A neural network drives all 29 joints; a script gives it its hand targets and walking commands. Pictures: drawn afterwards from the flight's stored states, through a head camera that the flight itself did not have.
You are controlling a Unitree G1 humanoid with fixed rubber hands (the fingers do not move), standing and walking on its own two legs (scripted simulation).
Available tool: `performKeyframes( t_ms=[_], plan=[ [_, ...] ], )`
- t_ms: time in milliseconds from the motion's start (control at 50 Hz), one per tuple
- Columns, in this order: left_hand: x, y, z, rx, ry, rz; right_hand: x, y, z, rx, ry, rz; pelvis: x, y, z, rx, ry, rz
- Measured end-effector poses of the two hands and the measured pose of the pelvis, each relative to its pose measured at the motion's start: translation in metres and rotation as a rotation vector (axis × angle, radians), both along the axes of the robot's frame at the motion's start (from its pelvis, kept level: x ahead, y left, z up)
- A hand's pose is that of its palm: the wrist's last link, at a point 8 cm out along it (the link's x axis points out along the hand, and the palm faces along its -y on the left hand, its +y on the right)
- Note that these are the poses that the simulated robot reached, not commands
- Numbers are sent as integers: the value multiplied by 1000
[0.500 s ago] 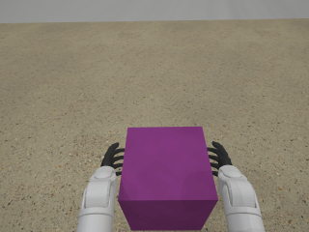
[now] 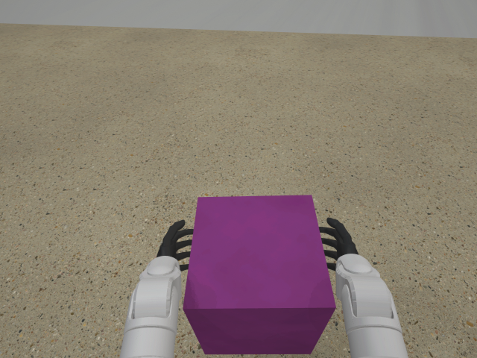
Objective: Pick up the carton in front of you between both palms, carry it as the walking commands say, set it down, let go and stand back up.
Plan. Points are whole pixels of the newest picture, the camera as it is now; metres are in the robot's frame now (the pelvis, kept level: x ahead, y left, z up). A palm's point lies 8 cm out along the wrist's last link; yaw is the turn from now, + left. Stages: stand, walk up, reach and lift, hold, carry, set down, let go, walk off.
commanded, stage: hold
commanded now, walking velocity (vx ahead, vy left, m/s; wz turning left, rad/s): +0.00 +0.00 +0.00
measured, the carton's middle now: (256, 278) +0.30 +0.00 -0.05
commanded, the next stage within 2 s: set down in 0.46 s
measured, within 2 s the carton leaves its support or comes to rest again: neither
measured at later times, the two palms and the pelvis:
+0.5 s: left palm (187, 259) +0.28 +0.12 +0.05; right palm (365, 250) +0.30 -0.18 +0.04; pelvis +0.00 -0.05 +0.00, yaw +4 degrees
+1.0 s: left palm (203, 263) +0.35 +0.11 -0.09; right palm (342, 262) +0.35 -0.18 -0.09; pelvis -0.02 -0.02 -0.03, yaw +2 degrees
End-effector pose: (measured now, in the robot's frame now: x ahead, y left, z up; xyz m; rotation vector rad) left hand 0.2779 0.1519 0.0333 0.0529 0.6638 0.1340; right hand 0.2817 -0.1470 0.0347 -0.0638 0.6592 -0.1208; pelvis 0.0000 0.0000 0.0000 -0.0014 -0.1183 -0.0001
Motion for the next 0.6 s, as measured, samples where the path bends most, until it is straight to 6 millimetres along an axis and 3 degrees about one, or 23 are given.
performKeyframes(
  t_ms=[100,360,600],
  plan=[
    [-7,-1,5,3,0,45,6,-1,3,10,-1,40,-2,-13,0,0,-15,35],
    [-3,-30,12,9,4,57,11,-30,5,35,2,47,-3,-45,0,3,-18,67],
    [6,-34,11,2,8,74,24,-33,6,51,6,44,2,-52,0,1,-12,73]
  ],
)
